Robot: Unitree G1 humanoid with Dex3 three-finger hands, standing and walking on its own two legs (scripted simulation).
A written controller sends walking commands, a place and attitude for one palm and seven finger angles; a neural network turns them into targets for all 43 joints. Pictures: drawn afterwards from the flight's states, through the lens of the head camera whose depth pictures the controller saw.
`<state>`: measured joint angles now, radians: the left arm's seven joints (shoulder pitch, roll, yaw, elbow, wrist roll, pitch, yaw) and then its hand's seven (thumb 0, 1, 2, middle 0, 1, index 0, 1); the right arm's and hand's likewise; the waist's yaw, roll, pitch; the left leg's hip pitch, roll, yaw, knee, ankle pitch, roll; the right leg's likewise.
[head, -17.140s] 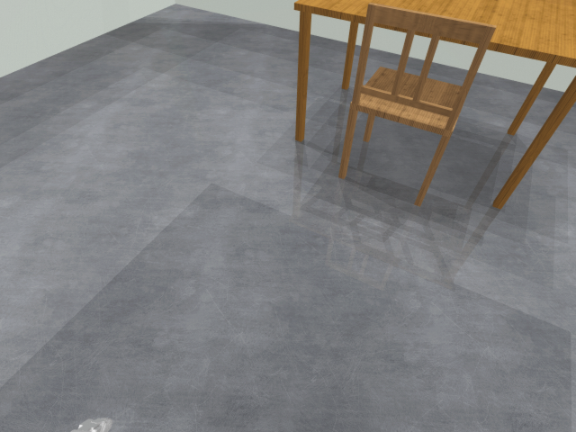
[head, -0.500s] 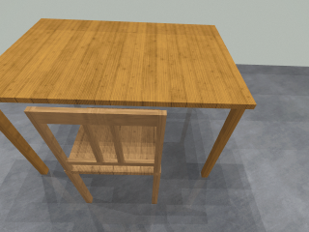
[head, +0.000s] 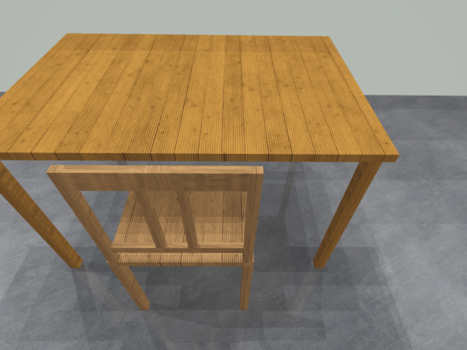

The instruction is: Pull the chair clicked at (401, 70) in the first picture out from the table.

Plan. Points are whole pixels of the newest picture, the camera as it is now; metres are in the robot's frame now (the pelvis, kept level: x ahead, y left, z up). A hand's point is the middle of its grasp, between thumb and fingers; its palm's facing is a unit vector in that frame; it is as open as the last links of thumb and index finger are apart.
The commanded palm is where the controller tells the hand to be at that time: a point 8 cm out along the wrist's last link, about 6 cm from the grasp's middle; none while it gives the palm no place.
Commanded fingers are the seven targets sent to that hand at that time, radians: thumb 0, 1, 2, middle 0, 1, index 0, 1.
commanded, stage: come to a stop and stand still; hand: left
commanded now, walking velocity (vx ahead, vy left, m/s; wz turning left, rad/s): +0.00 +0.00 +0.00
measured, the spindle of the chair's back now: (152, 219) +0.43 +0.23 -0.12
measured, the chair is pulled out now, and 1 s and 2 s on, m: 0.00 0.00 0.00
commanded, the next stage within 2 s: look again from close up in 0.60 s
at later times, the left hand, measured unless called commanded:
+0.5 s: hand out of the picture +0.02 +0.19 -0.17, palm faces +0.02 -0.98 -0.19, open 7.4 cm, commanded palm none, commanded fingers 0.00 0.90 0.90 -0.20 -0.30 -0.20 -0.30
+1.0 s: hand out of the picture +0.00 +0.18 -0.17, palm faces +0.02 -0.98 -0.18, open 7.4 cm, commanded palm none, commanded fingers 0.00 0.90 0.90 -0.20 -0.30 -0.20 -0.30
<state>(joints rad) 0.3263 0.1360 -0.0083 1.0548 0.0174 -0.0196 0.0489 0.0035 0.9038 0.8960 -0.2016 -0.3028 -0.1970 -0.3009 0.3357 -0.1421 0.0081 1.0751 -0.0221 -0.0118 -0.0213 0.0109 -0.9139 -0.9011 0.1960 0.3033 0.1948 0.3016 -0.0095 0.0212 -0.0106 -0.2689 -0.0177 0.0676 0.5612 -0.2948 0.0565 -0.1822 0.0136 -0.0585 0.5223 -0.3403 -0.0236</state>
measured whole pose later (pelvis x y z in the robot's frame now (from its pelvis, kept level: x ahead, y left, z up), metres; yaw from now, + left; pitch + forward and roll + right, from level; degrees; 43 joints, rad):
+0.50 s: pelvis +0.02 +0.01 +0.01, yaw +0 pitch -1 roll +0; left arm 0.31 0.16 -0.01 1.06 0.02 0.00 0.05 0.00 0.90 0.90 -0.20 -0.30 -0.20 -0.30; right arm 0.25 -0.17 0.01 1.10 -0.01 -0.02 -0.02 0.01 -0.91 -0.90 0.20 0.30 0.20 0.30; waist 0.01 -0.02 0.02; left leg -0.17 -0.06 0.08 0.45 -0.27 0.08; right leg -0.11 -0.02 -0.04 0.45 -0.33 0.01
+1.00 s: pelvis +0.01 +0.01 +0.01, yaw +0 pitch -1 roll +0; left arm 0.33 0.15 -0.02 1.09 0.02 -0.01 0.04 0.00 0.90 0.90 -0.20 -0.30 -0.20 -0.30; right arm 0.27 -0.15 0.02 1.14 -0.01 -0.03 -0.02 0.01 -0.91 -0.90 0.20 0.30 0.20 0.30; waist 0.01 -0.03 0.03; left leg -0.16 -0.06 0.08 0.41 -0.24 0.07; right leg -0.10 -0.02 -0.04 0.42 -0.31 0.00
